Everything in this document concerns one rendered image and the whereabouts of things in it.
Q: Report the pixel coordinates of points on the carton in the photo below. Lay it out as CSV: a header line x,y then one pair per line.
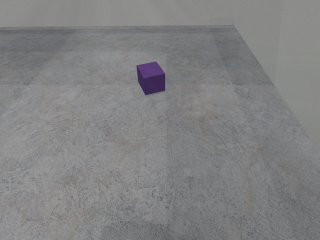
x,y
151,78

